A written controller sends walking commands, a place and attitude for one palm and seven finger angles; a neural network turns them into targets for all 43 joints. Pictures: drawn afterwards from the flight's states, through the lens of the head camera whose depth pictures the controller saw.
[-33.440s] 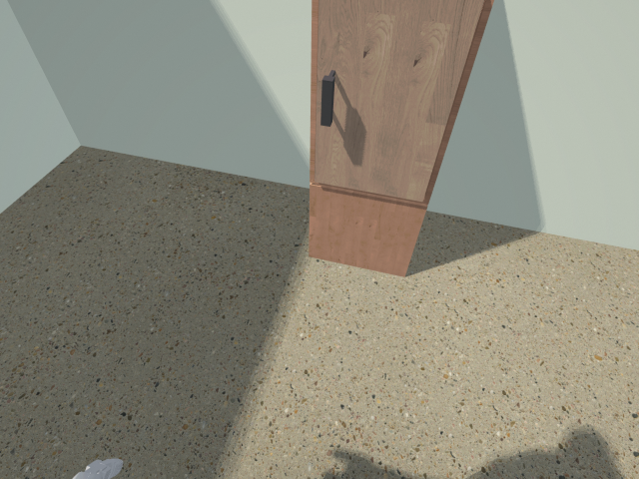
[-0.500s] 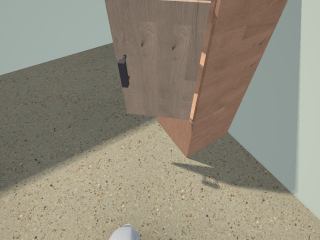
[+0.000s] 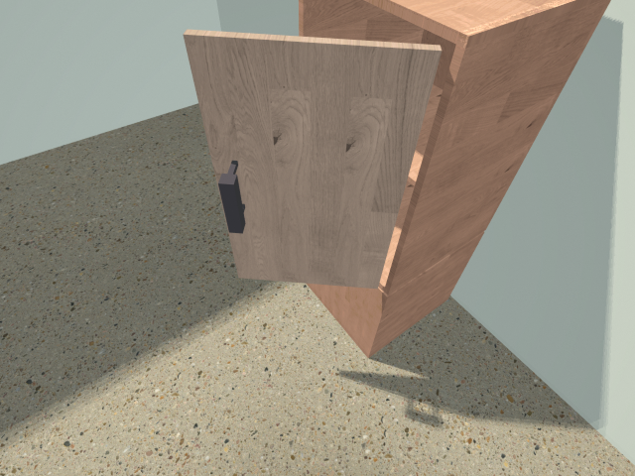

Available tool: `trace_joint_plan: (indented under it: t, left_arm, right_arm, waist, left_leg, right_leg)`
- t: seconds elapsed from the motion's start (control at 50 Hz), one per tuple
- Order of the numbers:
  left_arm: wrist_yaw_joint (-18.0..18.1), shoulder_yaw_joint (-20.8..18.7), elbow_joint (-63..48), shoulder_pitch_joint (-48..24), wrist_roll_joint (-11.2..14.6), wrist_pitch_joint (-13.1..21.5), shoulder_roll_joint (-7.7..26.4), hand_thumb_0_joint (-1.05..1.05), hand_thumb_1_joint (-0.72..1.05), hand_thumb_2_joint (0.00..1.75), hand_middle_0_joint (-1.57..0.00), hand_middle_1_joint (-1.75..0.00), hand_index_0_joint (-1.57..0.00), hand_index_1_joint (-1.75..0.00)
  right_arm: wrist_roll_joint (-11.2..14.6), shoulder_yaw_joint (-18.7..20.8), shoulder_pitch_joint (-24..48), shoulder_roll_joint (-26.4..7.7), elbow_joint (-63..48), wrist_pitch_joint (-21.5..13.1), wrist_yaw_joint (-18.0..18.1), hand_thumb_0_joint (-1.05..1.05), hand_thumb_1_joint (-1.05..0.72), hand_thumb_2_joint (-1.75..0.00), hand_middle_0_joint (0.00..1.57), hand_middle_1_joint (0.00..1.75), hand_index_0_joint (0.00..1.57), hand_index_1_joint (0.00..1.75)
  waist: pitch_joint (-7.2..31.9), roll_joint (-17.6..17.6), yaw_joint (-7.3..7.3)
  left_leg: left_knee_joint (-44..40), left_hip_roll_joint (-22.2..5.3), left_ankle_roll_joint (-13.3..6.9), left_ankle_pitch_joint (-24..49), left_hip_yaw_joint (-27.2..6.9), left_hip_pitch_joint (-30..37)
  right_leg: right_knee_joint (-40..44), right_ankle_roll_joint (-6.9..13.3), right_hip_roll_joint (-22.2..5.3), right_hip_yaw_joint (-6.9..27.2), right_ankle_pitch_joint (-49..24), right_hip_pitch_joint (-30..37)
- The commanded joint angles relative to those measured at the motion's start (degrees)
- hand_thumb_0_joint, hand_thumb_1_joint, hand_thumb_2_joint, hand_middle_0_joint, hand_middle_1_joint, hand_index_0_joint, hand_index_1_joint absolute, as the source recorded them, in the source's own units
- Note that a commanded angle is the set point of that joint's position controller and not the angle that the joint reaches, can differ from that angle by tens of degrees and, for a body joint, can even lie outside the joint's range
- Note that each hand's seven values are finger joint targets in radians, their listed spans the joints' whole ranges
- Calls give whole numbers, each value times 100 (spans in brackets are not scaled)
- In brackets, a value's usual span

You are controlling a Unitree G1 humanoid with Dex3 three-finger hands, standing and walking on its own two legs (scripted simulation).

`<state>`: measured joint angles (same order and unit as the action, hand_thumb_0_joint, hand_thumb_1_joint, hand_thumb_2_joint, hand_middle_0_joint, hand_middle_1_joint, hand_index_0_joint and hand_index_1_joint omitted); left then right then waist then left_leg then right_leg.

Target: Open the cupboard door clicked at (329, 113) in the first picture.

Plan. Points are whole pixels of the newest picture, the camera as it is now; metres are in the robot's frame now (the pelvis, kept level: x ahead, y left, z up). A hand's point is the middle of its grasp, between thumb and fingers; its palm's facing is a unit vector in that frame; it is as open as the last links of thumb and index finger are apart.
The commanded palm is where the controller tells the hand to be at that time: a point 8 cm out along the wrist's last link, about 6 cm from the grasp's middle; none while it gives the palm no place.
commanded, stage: come to a stop and stand still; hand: left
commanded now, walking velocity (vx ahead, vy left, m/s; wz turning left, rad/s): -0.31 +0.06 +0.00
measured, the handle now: (235, 196) +0.58 +0.19 -0.03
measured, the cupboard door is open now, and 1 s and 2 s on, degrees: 50 50 50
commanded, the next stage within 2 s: look again from close up in 1.12 s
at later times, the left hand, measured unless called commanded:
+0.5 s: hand out of the picture +0.04 +0.21 -0.18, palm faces +0.05 -0.98 -0.19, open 7.4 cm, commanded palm none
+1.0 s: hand out of the picture -0.02 +0.14 -0.17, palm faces +0.03 -0.99 -0.16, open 7.3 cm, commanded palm none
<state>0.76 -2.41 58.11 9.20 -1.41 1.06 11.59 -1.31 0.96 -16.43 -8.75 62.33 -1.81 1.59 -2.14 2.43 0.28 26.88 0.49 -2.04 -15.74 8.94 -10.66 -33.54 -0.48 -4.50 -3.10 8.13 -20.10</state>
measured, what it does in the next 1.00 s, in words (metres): steps on the spot: right foot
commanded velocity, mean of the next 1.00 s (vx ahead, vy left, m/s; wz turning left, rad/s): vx -0.04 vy -0.01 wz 0.00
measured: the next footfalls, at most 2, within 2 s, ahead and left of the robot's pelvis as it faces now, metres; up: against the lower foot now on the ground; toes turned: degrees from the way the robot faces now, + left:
right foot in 0.62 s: -0.03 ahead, -0.13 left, +0.00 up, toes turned -2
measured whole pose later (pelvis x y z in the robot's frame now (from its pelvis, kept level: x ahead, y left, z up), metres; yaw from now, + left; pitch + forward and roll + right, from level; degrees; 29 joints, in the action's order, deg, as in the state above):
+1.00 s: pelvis -0.01 -0.02 +0.01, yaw +1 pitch -1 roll +0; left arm 1.9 0.1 65.3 16.2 -0.5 0.0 7.9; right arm -0.9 0.9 -17.1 -7.6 67.4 0.8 1.3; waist -2.0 1.3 1.0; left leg 24.4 -2.8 0.9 -11.6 5.4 -11.6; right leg -23.4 0.8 -0.2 -1.9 18.1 -4.3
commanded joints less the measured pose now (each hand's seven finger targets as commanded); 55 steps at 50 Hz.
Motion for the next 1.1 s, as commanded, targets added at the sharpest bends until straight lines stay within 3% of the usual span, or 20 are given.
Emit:
trace_joint_plan:
  t: [0.0,0.04,0.06,0.12,0.18,0.22,0.24,0.26,0.28,0.3,0.34,0.42,0.46,0.5,0.56,0.6,0.62,0.68,0.84,1.08]
  left_arm:
    - [34,-15,14,593,49,-44,811,0,90,90,-20,-30,-20,-30]
    - [97,-65,-3,511,74,-72,833,0,90,90,-20,-30,-20,-30]
    - [123,-87,-20,503,83,-79,868,0,90,90,-20,-30,-20,-30]
    - [199,-175,-61,518,59,-103,965,0,90,90,-20,-30,-20,-30]
    - [211,-252,-161,208,36,-146,966,0,90,90,-20,-30,-20,-30]
    - [182,-238,-214,0,88,-185,887,0,90,90,-20,-30,-20,-30]
    - [145,-211,-288,59,108,-234,653,0,90,90,-20,-30,-20,-30]
    - [123,-157,-415,56,131,-314,382,0,90,90,-20,-30,-20,-30]
    - [156,-166,-425,-113,88,-416,406,0,90,90,-20,-30,-20,-30]
    - [132,-190,-413,-128,82,-466,382,0,90,90,-20,-30,-20,-30]
    - [84,-196,-263,153,44,-420,324,0,90,90,-20,-30,-20,-30]
    - [47,-94,-124,270,88,-340,225,0,90,90,-20,-30,-20,-30]
    - [18,-38,-135,145,82,-303,193,0,90,90,-20,-30,-20,-30]
    - [15,-33,-43,365,84,-295,182,0,90,90,-20,-30,-20,-30]
    - [44,-6,167,818,59,-184,301,0,90,90,-20,-30,-20,-30]
    - [68,25,182,674,68,-130,552,0,90,90,-20,-30,-20,-30]
    - [56,59,216,680,73,-115,559,0,90,90,-20,-30,-20,-30]
    - [100,111,354,783,94,-19,389,0,90,90,-20,-30,-20,-30]
    - [125,151,515,930,113,-38,265,0,90,90,-20,-30,-20,-30]
    - [157,136,602,1141,131,0,111,0,90,90,-20,-30,-20,-30]
  right_arm:
    - [131,132,-331,-501,-199,86,0,0,-90,-90,20,30,20,30]
    - [98,173,-468,-508,-124,241,19,0,-90,-90,20,30,20,30]
    - [108,193,-565,-550,-108,272,22,0,-90,-90,20,30,20,30]
    - [124,230,-310,-511,-264,343,37,0,-90,-90,20,30,20,30]
    - [131,242,-295,-417,-290,393,40,0,-90,-90,20,30,20,30]
    - [96,241,-572,-425,-203,372,24,0,-90,-90,20,30,20,30]
    - [43,269,-548,-647,-248,343,27,0,-90,-90,20,30,20,30]
    - [-3,319,-326,-1027,-449,332,20,0,-90,-90,20,30,20,30]
    - [-41,331,-180,-1031,-506,334,54,0,-90,-90,20,30,20,30]
    - [-50,285,-74,-977,-568,299,125,0,-90,-90,20,30,20,30]
    - [-65,215,198,-829,-631,229,171,0,-90,-90,20,30,20,30]
    - [-20,227,63,-918,-478,155,161,0,-90,-90,20,30,20,30]
    - [-23,276,-111,-987,-378,154,143,0,-90,-90,20,30,20,30]
    - [-13,327,-111,-1065,-308,166,127,0,-90,-90,20,30,20,30]
    - [73,293,17,-902,-268,154,89,0,-90,-90,20,30,20,30]
    - [95,214,110,-604,-276,181,20,0,-90,-90,20,30,20,30]
    - [79,191,122,-566,-264,155,-13,0,-90,-90,20,30,20,30]
    - [71,183,14,-660,-70,127,19,0,-90,-90,20,30,20,30]
    - [58,92,-103,-484,223,194,5,0,-90,-90,20,30,20,30]
    - [39,64,-396,-347,369,153,58,0,-90,-90,20,30,20,30]
  waist:
    - [153,-197,-5]
    - [465,812,-5]
    - [642,986,-5]
    - [765,972,-195]
    - [764,704,-79]
    - [789,541,102]
    - [760,-384,42]
    - [402,-1681,-20]
    - [85,-1714,121]
    - [-121,-1357,61]
    - [-195,-893,-122]
    - [467,-1034,42]
    - [489,-1100,198]
    - [526,-978,163]
    - [402,-533,13]
    - [10,-90,146]
    - [70,-374,170]
    - [347,268,126]
    - [-445,-15,57]
    - [-281,-90,26]
  left_leg:
    - [-119,-442,278,420,-526,-632]
    - [341,-351,320,458,-414,-403]
    - [640,-300,346,375,-380,-437]
    - [1551,-149,435,-1465,-458,-1075]
    - [1066,-175,474,-1215,-579,-985]
    - [-154,-260,449,329,-497,-140]
    - [-493,-900,189,1498,-1155,275]
    - [-905,-1847,-407,2690,-2073,-251]
    - [-1251,-2089,-816,2279,-2216,-725]
    - [-1269,-2048,-914,1883,-2207,-1036]
    - [-1008,-1815,-856,2148,-1843,-660]
    - [-933,-1679,-754,2296,-1550,440]
    - [-875,-1729,-749,2510,-1619,649]
    - [-812,-1717,-698,2234,-1635,618]
    - [-418,-1160,-218,1560,-1257,95]
    - [-388,-582,158,325,-809,9]
    - [-461,-514,156,735,-810,333]
    - [-279,-689,114,1450,-824,533]
    - [-593,-624,166,622,-812,216]
    - [-517,-670,183,1119,-804,211]
  right_leg:
    - [563,595,-1022,881,-2754,987]
    - [599,734,-1055,927,-3295,1083]
    - [596,814,-1198,948,-3921,1296]
    - [710,1263,-1640,1226,-5237,1869]
    - [542,1191,-1495,1009,-4883,1854]
    - [279,770,-1137,716,-3363,1236]
    - [-46,382,-603,360,-1607,539]
    - [-629,-8,49,-145,840,139]
    - [-1816,5,355,123,2411,-6]
    - [-2396,67,312,547,2403,-153]
    - [-2608,68,282,612,2028,-451]
    - [-1509,-50,239,388,1866,-211]
    - [-795,-34,233,231,1927,3]
    - [-228,4,269,130,1672,327]
    - [1413,119,111,368,230,1159]
    - [1645,391,-535,928,364,577]
    - [1468,347,-451,846,161,363]
    - [1351,218,-242,661,-692,783]
    - [1788,257,-196,717,571,543]
    - [1655,305,-187,642,-145,906]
